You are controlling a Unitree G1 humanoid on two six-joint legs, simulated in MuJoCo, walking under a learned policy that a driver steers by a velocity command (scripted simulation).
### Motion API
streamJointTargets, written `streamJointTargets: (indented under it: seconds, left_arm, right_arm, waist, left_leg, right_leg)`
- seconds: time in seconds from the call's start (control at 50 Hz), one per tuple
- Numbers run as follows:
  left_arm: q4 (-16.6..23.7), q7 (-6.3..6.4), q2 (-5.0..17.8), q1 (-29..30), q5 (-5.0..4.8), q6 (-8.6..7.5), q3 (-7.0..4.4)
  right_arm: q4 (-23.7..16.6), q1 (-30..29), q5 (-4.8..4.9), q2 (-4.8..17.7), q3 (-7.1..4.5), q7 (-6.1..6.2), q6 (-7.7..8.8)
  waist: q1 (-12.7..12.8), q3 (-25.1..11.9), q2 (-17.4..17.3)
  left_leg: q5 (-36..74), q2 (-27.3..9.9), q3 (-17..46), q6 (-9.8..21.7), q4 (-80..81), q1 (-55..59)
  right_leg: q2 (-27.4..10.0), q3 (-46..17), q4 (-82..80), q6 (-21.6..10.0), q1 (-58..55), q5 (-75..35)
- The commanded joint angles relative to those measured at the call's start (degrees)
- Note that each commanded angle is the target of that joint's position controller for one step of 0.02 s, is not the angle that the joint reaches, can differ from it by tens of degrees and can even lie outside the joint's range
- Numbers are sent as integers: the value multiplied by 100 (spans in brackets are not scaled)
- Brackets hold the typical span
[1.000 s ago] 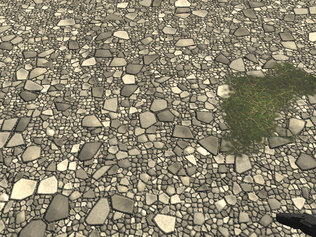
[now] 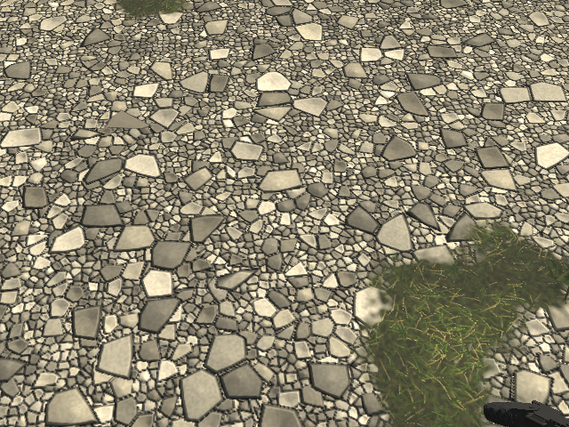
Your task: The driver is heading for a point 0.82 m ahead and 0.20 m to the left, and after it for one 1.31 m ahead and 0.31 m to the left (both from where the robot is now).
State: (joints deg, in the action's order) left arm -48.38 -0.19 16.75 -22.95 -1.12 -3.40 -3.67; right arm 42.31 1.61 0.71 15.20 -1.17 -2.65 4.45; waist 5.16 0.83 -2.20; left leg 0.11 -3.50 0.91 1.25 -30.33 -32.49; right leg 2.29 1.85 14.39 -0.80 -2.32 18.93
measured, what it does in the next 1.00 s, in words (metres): walks ahead: left foot, then right foot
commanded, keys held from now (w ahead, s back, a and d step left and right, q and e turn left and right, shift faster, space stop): w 0.50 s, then w+q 0.50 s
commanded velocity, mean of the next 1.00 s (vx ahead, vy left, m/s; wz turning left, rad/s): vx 0.50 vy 0.00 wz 0.17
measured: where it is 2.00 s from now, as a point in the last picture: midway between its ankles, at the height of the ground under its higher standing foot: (240, 206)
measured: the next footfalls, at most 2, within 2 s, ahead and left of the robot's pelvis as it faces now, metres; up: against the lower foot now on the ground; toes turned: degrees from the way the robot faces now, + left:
left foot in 0.04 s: +0.20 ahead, +0.12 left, +0.00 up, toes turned +1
right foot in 0.58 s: +0.49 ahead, -0.12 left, +0.00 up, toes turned -1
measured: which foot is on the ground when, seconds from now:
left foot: up 0.00-0.02, down 0.04-0.60, up 0.62-1.00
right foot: down 0.00-0.06, up 0.08-0.56, down 0.58-1.00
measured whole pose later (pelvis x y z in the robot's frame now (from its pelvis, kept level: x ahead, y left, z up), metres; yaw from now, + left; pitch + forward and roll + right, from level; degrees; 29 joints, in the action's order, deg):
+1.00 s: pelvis +0.53 -0.01 +0.00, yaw +13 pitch +0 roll -3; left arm -51.6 0.6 15.2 -17.2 0.4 -4.8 -4.0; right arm 45.2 7.7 1.2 15.6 -3.7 -1.7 1.3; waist 3.7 1.9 -2.1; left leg 1.0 -6.5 1.2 1.1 -41.5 -38.1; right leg 1.7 13.9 11.8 -1.1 -3.5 15.6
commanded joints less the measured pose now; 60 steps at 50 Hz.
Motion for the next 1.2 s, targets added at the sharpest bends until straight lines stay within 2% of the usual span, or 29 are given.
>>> streamJointTargets:
  seconds: [0.02,0.04,0.06,0.08,0.1,0.12,0.14,0.18,0.28,0.38,0.48,0.54,0.58,0.6,0.62,0.64,0.66,0.68,0.7,0.74,0.8,0.88,1.02,1.08,1.12,1.14,1.16,1.18,1.2]
  left_arm:
    - [199,66,1058,151,-18,36,-252]
    - [207,83,916,134,17,62,-192]
    - [364,110,614,59,164,56,-53]
    - [418,53,-6,-651,105,-63,115]
    - [347,23,616,-246,0,-166,-10]
    - [510,-5,847,295,-118,-227,-84]
    - [563,24,782,578,-88,-244,-67]
    - [556,39,660,602,28,-179,-96]
    - [641,70,372,927,95,-9,-42]
    - [829,-23,189,1839,77,-99,41]
    - [1094,-173,251,2554,12,-167,60]
    - [1090,-221,442,2324,31,-215,-9]
    - [681,-143,877,891,81,-243,-240]
    - [526,-71,1330,-152,155,-220,-358]
    - [427,-99,1540,-227,158,-174,-387]
    - [508,-93,929,-98,119,-173,-238]
    - [529,-70,719,284,104,-190,-165]
    - [547,-70,600,670,122,-208,-122]
    - [537,-80,433,940,140,-232,-87]
    - [471,-81,322,1160,200,-309,-80]
    - [315,-43,448,1179,207,-377,-138]
    - [168,52,594,1085,216,-325,-184]
    - [-111,118,873,552,59,-86,-288]
    - [-80,155,1091,708,-16,41,-353]
    - [-21,180,1168,923,-70,124,-361]
    - [54,193,1001,882,26,88,-289]
    - [363,113,89,403,246,-62,-23]
    - [448,25,424,862,43,-318,-33]
    - [627,-28,707,1430,-177,-457,-108]
  right_arm:
    - [-294,211,-11,775,-264,-8,111]
    - [-36,1058,-29,1040,-405,43,107]
    - [140,2076,-82,1483,-525,104,83]
    - [252,2256,-72,1786,-585,68,48]
    - [183,2181,22,1216,-435,59,48]
    - [130,1810,9,1028,-370,79,56]
    - [69,1443,-39,952,-342,85,57]
    - [32,1074,-150,703,-272,77,86]
    - [238,1210,-87,876,-337,141,166]
    - [457,1587,-22,1004,-357,229,93]
    - [746,2042,35,1098,-394,257,-43]
    - [817,2008,68,1178,-437,296,-131]
    - [756,1843,40,1048,-374,311,-167]
    - [579,1895,-123,662,-224,312,-150]
    - [557,2642,-8,103,-80,277,-36]
    - [643,2233,134,814,-247,265,29]
    - [486,1752,220,1029,-334,259,59]
    - [463,1548,190,947,-336,292,48]
    - [469,1488,123,875,-366,309,4]
    - [532,1722,137,636,-370,301,-139]
    - [404,1525,109,458,-371,312,-292]
    - [208,1037,69,383,-355,222,-266]
    - [-373,-132,53,272,-262,-24,-241]
    - [-485,140,61,503,-382,-80,-281]
    - [-209,1444,91,927,-642,-27,-309]
    - [34,2379,96,1393,-853,94,-366]
    - [22,2187,138,1972,-921,147,-331]
    - [-188,2307,60,1588,-778,100,-220]
    - [-150,2112,12,1246,-680,78,-127]
  waist:
    - [-590,-117,677]
    - [-953,-686,572]
    - [-1274,-1586,-143]
    - [-869,-2174,-1676]
    - [-1129,-1887,-983]
    - [-1086,-1103,-669]
    - [-925,-690,-205]
    - [-600,-346,-258]
    - [-507,-38,-119]
    - [-817,168,-83]
    - [-1014,359,-112]
    - [-746,208,-226]
    - [-11,-716,-128]
    - [312,-1699,638]
    - [-100,-2314,2127]
    - [147,-1833,1320]
    - [89,-1037,1072]
    - [-100,-659,726]
    - [-245,-347,719]
    - [-485,-224,853]
    - [-571,32,648]
    - [-468,210,535]
    - [-84,553,393]
    - [-425,181,659]
    - [-1210,-531,651]
    - [-1600,-1028,160]
    - [-841,-1321,-1346]
    - [-1159,-2076,-678]
    - [-1241,-1313,-377]
  left_leg:
    - [-417,229,-235,281,286,841]
    - [-313,262,-271,458,266,2087]
    - [-13,-819,958,835,65,3798]
    - [-1508,-1843,3639,1695,811,5439]
    - [-2379,-1739,3886,1534,1232,5263]
    - [-2259,-1582,3095,1310,1346,4574]
    - [-1701,-1380,2535,1209,1456,3826]
    - [-772,-1073,1847,1174,1759,2817]
    - [14,-945,1055,1318,2304,2349]
    - [124,-664,373,1045,2376,2479]
    - [170,-1013,434,993,2065,3258]
    - [1027,-1146,599,852,1522,3562]
    - [1960,-658,314,586,-98,2986]
    - [158,-199,40,348,-1975,1756]
    - [-3335,670,174,77,-3627,-271]
    - [-3325,359,760,101,-4214,-805]
    - [-2768,115,654,147,-4234,-1060]
    - [-2271,-137,544,111,-4046,-854]
    - [-1932,-282,548,72,-3777,-676]
    - [-1574,-444,558,12,-3598,-169]
    - [-1131,-493,578,-73,-3290,-448]
    - [-66,-437,454,-123,-2089,-658]
    - [-100,-252,-232,142,-720,-828]
    - [-911,198,-670,443,-651,-53]
    - [-902,668,-834,786,-283,1763]
    - [-846,331,19,1071,-37,3496]
    - [-1669,-1095,3202,2079,463,5206]
    - [-2358,-1555,4720,2381,1309,5578]
    - [-1966,-1435,3950,2063,1478,5128]
  right_leg:
    - [-1561,-657,602,-759,11,-3668]
    - [-1254,-415,1628,-596,337,-4041]
    - [-877,-122,3471,-365,1476,-2484]
    - [135,-298,5227,-27,3696,1219]
    - [-142,-947,5821,-79,4347,1468]
    - [-408,-820,5837,-152,4670,948]
    - [-680,-656,5606,-145,4506,428]
    - [-973,-665,5125,-87,3964,-127]
    - [-1086,-567,4115,162,4058,-944]
    - [-875,-335,2411,184,3845,-2355]
    - [-702,-301,1659,31,3921,-2153]
    - [-537,-255,1383,-179,3345,-1527]
    - [-431,-140,1254,-464,1123,-1655]
    - [-1616,-1395,1473,-811,-682,-1773]
    - [-2671,-3846,735,-1554,-2138,-410]
    - [-2499,-3817,380,-1340,-1699,375]
    - [-2343,-2956,238,-1101,-973,259]
    - [-2128,-2377,54,-988,-257,-227]
    - [-1931,-1875,-148,-933,275,-640]
    - [-1752,-1220,-478,-896,840,-1153]
    - [-1745,-535,-711,-963,1039,-1817]
    - [-1612,223,-816,-887,831,-2165]
    - [-1898,877,-494,-767,-248,-2900]
    - [-1939,1104,455,-591,-569,-5310]
    - [-1710,1284,2307,-365,-112,-5999]
    - [-1456,1285,3987,-90,1190,-4430]
    - [-232,835,5961,275,3816,1090]
    - [-45,-600,6627,187,4488,1618]
    - [-342,-703,6512,32,4967,1071]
